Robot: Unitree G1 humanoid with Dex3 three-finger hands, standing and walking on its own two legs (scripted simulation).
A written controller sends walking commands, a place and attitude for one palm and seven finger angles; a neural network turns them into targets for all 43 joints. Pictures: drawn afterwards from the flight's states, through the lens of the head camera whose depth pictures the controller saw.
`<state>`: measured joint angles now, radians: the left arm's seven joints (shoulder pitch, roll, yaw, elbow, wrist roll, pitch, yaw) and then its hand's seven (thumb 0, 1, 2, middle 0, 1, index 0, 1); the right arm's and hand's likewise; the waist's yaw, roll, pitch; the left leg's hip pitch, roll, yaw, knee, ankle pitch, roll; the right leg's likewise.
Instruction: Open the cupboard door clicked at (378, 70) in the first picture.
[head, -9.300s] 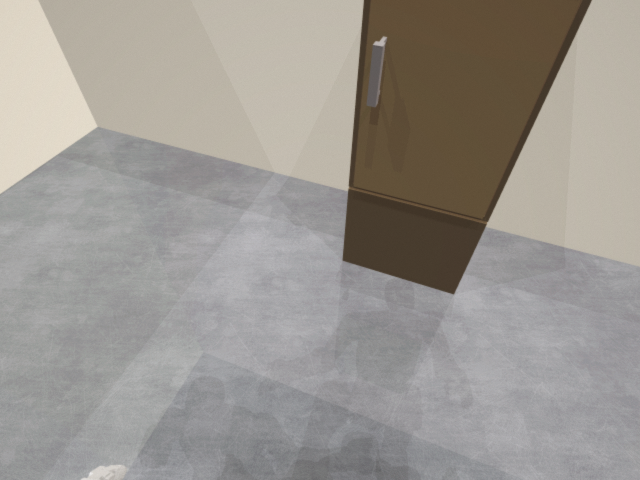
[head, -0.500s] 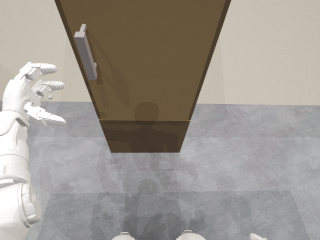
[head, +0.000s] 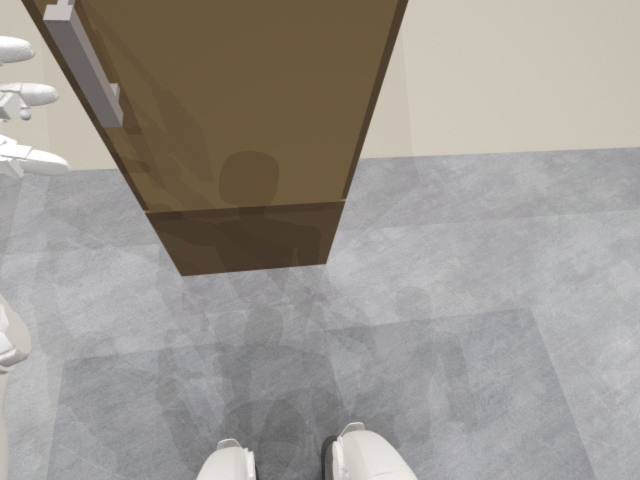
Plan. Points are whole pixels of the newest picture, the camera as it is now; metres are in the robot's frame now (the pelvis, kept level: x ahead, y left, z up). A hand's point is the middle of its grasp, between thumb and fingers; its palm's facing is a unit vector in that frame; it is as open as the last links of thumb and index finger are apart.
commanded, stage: move the hooked fingers beside the handle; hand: left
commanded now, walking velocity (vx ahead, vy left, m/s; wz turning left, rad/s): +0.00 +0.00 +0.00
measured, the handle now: (91, 61) +0.60 +0.22 +0.10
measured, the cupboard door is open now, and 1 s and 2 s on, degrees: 0 0 0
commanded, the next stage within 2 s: slide the fingers in behind the handle in 1.32 s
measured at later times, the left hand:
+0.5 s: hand (28, 85) +0.56 +0.28 +0.10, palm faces +0.01 -1.00 -0.01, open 13.9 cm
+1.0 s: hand (27, 95) +0.55 +0.28 +0.10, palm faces +0.03 -1.00 -0.02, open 13.9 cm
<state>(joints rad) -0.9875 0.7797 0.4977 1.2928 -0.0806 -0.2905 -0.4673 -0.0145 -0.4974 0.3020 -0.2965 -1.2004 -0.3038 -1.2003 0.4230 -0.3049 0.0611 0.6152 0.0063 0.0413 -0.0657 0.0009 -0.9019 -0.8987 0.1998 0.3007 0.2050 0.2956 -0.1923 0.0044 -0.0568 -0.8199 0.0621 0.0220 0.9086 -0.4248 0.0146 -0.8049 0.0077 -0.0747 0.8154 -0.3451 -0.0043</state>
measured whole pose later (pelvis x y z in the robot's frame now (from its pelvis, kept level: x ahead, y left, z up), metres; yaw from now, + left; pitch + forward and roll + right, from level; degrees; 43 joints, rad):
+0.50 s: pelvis +0.02 +0.01 +0.00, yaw -2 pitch +25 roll -5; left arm -1.05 0.87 0.56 1.28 -0.04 -0.25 -0.49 -0.01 -0.50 0.30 -0.30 -1.20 -0.30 -1.20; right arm 0.48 -0.28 0.08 0.58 -0.02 0.12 -0.03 0.00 -0.90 -0.90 0.20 0.30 0.21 0.30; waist -0.24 0.02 -0.07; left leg -0.90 0.08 0.03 0.93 -0.46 0.03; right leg -0.87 0.03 -0.06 0.79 -0.35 0.01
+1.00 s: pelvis +0.02 +0.01 +0.00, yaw -1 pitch +22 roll -5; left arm -1.02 0.80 0.51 1.27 -0.06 -0.28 -0.44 -0.01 -0.50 0.30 -0.30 -1.20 -0.30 -1.20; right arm 0.41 -0.28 0.07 0.56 -0.01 0.12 -0.03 0.00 -0.90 -0.90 0.20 0.30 0.20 0.30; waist -0.21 0.02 -0.07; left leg -0.86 0.07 0.01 0.94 -0.47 0.02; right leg -0.82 0.02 -0.08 0.80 -0.37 0.01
